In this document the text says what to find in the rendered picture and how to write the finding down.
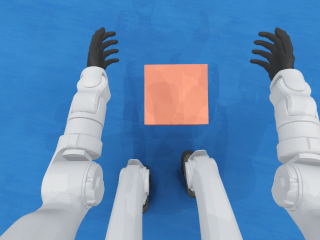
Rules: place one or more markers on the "right robot forearm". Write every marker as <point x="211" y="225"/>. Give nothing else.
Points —
<point x="296" y="118"/>

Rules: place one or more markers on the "carton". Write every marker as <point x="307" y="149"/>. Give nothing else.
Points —
<point x="176" y="94"/>

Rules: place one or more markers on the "robot right foot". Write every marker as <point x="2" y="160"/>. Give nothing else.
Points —
<point x="184" y="158"/>

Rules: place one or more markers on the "right robot shin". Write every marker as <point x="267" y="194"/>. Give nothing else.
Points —
<point x="202" y="153"/>

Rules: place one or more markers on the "left robot forearm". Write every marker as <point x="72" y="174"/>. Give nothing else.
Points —
<point x="82" y="136"/>

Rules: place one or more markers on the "right robot hand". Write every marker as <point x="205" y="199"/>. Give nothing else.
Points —
<point x="282" y="52"/>

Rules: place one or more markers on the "left robot hand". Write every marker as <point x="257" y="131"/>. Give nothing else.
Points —
<point x="97" y="55"/>

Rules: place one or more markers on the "left robot upper arm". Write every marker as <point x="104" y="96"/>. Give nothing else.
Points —
<point x="70" y="189"/>

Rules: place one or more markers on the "right robot upper arm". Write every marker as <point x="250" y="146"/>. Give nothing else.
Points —
<point x="296" y="188"/>

